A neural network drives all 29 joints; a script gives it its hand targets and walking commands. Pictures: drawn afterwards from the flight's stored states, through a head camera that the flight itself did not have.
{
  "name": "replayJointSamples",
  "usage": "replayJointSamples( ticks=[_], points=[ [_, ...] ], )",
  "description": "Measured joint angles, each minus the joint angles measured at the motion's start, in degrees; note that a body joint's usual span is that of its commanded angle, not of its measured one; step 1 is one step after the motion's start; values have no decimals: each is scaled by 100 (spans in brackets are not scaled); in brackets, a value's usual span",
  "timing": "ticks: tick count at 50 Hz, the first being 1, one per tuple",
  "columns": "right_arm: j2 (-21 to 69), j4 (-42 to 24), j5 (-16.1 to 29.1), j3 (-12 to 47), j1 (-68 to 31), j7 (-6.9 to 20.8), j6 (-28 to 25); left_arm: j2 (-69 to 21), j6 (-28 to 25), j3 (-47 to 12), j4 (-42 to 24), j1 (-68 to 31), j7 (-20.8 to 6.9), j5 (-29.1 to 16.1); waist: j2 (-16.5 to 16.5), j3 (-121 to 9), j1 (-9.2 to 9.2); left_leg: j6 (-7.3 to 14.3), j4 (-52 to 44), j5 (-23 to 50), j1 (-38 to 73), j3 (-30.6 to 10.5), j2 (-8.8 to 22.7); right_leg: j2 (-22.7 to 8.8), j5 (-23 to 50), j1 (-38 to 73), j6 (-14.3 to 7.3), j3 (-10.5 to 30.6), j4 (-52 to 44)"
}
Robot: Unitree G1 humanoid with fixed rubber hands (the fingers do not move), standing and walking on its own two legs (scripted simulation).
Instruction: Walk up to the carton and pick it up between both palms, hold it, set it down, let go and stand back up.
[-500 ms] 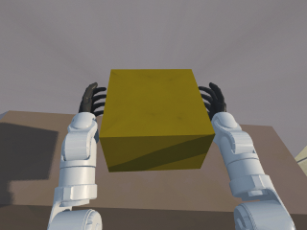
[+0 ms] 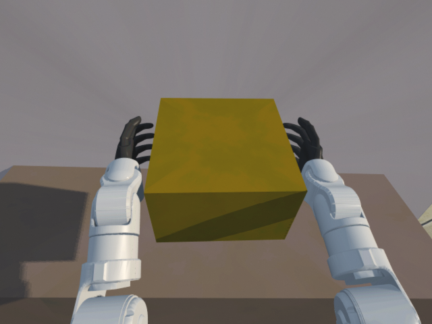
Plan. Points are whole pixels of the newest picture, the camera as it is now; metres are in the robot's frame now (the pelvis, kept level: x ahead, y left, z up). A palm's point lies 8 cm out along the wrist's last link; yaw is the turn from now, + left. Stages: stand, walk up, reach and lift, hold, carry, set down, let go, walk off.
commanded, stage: hold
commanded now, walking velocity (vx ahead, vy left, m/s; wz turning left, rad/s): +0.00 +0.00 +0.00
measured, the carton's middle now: (219, 165) +0.38 +0.00 +0.15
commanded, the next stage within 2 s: none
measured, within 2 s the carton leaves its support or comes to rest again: neither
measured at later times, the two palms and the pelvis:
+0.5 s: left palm (123, 168) +0.34 +0.17 +0.17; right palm (304, 165) +0.35 -0.15 +0.17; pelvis +0.00 +0.00 +0.00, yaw +1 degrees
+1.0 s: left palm (125, 162) +0.35 +0.17 +0.17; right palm (304, 161) +0.37 -0.15 +0.17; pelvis +0.00 +0.00 +0.00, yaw +1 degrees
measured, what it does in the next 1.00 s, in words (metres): stands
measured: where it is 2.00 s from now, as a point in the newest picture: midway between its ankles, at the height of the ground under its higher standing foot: outside the picture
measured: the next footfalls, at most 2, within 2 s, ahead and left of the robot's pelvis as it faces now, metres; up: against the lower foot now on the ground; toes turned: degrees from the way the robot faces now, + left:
none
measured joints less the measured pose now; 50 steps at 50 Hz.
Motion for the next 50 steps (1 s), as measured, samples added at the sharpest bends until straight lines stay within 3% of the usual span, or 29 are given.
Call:
replayJointSamples(
  ticks=[9,16,23,39,50],
  points=[
    [105,121,-84,-46,-83,-15,42,29,-15,122,82,-15,-188,88,-75,111,-18,-20,-36,-5,124,-101,-20,-13,-43,162,-20,-103,-37],
    [89,-279,63,119,181,-106,-27,98,1,-31,-361,261,-185,5,-97,191,-114,-24,71,-63,98,-178,-37,-18,-73,211,-12,-179,-34],
    [72,-450,72,99,351,-112,36,24,13,-66,-411,341,-185,23,-101,174,-101,4,61,-53,134,-138,-46,-30,-45,241,8,-139,-57],
    [157,-52,-160,-267,24,54,8,49,13,-10,90,-148,-89,22,-54,30,-4,22,-6,110,-137,-19,-40,-35,58,-153,22,-27,60],
    [92,274,-140,-146,-150,78,-25,61,-63,60,313,-172,-85,37,-14,-21,13,11,-35,75,-87,-44,-37,-32,23,-81,10,-55,10]
  ],
)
